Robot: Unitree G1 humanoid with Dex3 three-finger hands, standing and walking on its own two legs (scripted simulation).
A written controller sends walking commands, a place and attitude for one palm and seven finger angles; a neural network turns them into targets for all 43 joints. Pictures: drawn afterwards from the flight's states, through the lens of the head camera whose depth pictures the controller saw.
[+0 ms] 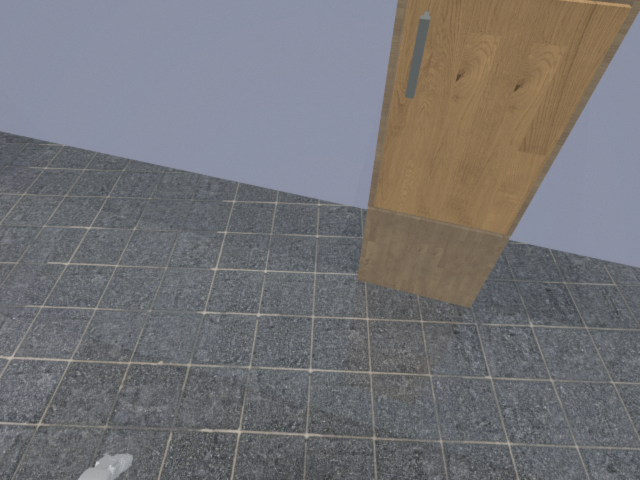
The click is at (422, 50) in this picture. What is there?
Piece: cupboard door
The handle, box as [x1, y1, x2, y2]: [405, 11, 430, 98]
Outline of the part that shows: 429,11 425,11 424,15 421,15 419,20 405,97 413,98 430,17 428,15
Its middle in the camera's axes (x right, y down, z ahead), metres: +0.20 -0.39 +0.82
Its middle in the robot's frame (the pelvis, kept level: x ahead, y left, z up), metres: +0.89 -0.16 +0.13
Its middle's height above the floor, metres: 0.90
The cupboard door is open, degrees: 0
